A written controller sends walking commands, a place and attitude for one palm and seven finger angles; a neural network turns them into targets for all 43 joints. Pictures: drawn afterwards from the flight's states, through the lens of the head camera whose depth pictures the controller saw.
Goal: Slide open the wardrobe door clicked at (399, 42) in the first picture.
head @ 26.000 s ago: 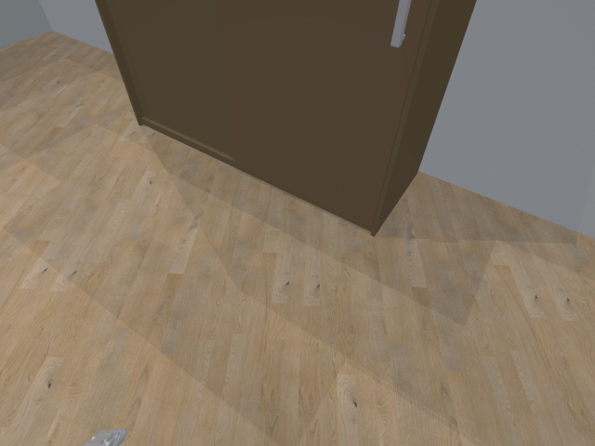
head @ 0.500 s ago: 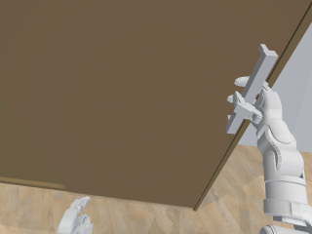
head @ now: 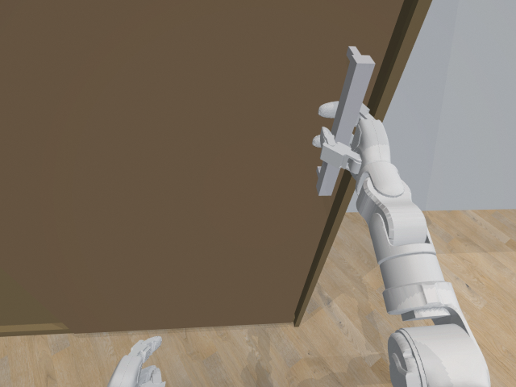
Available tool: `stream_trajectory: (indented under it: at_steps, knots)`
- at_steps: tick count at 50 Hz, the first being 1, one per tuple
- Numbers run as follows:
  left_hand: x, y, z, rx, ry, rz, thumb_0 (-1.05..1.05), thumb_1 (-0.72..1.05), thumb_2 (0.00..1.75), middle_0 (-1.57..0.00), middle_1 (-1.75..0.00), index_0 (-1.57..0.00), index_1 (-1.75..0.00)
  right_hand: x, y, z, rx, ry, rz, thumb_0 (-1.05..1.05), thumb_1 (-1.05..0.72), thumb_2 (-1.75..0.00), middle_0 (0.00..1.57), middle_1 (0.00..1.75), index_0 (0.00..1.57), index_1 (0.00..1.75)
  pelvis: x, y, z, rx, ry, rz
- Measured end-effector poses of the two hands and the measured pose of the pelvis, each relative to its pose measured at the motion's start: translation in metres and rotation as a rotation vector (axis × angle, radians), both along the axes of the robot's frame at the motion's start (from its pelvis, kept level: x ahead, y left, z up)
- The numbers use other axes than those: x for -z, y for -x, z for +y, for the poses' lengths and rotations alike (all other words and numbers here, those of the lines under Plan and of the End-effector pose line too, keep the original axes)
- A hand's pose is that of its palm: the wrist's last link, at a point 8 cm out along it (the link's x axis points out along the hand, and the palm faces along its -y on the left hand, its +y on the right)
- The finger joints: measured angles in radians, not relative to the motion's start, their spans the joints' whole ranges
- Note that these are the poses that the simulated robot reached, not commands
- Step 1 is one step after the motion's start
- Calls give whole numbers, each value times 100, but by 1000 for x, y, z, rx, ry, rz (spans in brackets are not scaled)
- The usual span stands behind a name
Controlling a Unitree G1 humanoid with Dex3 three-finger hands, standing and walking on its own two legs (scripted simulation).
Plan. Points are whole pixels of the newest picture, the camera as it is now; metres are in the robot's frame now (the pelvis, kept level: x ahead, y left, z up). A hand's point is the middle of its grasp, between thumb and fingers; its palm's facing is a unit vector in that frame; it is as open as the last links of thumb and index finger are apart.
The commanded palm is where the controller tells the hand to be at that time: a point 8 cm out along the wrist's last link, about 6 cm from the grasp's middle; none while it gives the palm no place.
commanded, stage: step sideways, sliding the door along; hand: right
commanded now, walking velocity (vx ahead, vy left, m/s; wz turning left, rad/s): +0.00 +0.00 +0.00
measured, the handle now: (336, 129) +0.46 -0.10 +0.19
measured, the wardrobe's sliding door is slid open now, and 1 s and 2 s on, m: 0.01 0.15 0.56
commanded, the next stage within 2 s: none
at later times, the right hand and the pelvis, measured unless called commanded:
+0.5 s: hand (291, 151) +0.41 -0.03 +0.18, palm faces +0.07 +0.99 -0.12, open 6.0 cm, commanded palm +0.39 -0.05 +0.20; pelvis -0.02 +0.08 -0.02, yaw +2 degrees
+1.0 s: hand (232, 151) +0.41 +0.06 +0.18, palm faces +0.20 +0.98 -0.09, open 6.2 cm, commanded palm +0.38 +0.08 +0.17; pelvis +0.00 +0.24 -0.02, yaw +0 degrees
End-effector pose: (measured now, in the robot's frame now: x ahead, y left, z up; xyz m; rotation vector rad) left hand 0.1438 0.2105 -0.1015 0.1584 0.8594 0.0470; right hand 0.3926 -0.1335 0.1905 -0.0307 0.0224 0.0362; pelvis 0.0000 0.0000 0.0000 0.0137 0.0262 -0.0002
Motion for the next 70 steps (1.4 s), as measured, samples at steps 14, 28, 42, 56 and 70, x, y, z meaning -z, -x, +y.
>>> stream_trajectory:
  at_steps: [14,28,42,56,70]
  knots:
    - [17,43,26,-116,-16,47,1,90,89,-20,-30,-21,-30,6,-1,25,-23,80,-154,-7,-69,-81,43,140,31,140,6,20,14,-51,21,-19]
    - [31,34,128,-120,-70,95,1,91,89,-20,-30,-20,-30,11,5,62,117,75,-229,-6,-71,-84,51,141,26,140,16,22,96,-24,8,-76]
    - [4,-21,164,-6,-48,10,1,91,89,-20,-30,-20,-30,16,10,105,121,23,-328,-2,-72,-82,46,140,26,140,9,16,159,-44,-36,-77]
    - [25,-81,257,70,10,-66,1,90,89,-20,-30,-21,-30,17,19,183,262,110,-343,-5,-70,-83,47,141,22,135,21,-9,269,44,-24,-48]
    - [-14,-80,331,119,-7,-99,1,91,89,-20,-30,-20,-30,18,27,286,135,37,-365,-2,-74,-79,45,140,21,132,4,-19,345,1,-55,-92]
